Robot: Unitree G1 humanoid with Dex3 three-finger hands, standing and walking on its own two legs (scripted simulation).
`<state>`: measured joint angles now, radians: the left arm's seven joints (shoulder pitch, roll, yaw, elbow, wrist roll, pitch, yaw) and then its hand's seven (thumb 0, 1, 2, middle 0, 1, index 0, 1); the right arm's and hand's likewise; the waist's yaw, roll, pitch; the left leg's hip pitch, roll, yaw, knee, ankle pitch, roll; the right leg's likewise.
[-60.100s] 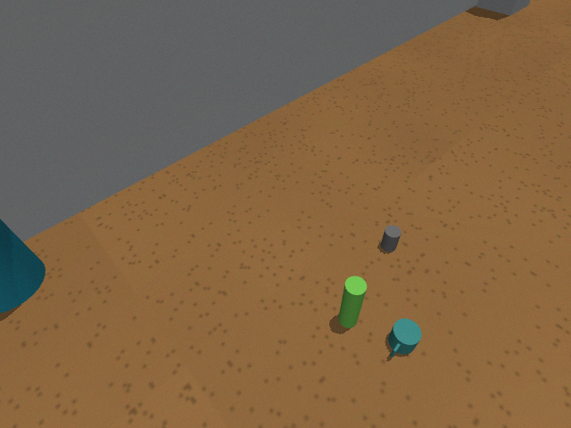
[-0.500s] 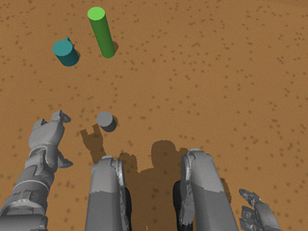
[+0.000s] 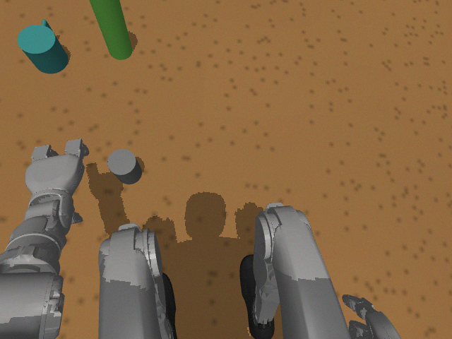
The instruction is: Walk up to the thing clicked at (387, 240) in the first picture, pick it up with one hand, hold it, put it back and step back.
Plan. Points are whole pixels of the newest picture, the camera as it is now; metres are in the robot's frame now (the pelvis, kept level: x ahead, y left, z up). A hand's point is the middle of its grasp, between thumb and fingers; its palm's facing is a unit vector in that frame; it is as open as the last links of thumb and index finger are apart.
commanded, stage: rise first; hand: left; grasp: from above
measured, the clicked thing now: (125, 167) +0.50 +0.19 -0.33
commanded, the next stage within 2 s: approach in 0.88 s
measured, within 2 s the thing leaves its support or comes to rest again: neither
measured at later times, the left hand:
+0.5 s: hand (78, 183) +0.43 +0.26 -0.20, palm faces -0.46 -0.04 -0.89, open 13.9 cm
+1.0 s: hand (84, 178) +0.44 +0.25 -0.22, palm faces -0.46 -0.04 -0.89, open 14.0 cm
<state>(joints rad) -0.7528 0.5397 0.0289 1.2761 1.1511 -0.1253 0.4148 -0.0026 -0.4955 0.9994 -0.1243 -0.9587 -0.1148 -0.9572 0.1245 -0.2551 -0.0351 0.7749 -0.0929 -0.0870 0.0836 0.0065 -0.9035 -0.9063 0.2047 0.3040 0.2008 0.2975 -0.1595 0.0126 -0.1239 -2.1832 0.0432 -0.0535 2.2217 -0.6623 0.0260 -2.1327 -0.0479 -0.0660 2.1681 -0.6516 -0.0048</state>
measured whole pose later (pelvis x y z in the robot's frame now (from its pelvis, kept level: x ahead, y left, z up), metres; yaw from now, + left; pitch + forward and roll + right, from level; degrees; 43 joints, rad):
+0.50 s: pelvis +0.01 +0.00 -0.02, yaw -1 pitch +36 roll -5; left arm -0.81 0.58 0.05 1.32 1.24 -0.17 0.45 0.00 -0.50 0.99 -0.10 -1.02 -0.11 -1.01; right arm 0.13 -0.27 -0.03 0.77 -0.13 -0.07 0.11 0.00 -0.91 -0.91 0.20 0.30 0.20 0.30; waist -0.17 0.00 -0.10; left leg -2.24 0.05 -0.07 2.30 -0.70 0.02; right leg -2.20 -0.04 -0.08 2.25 -0.68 -0.01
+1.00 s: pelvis +0.01 +0.00 -0.04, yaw -1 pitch +35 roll -5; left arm -0.88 0.60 0.06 1.41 1.23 -0.17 0.45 0.00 -0.51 1.00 -0.10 -1.04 -0.10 -1.02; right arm 0.14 -0.28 -0.01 0.77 -0.13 -0.08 0.13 0.00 -0.91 -0.91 0.20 0.30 0.20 0.30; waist -0.20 0.00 -0.07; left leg -2.28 0.05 -0.08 2.35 -0.69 0.02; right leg -2.24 -0.03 -0.08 2.29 -0.66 -0.02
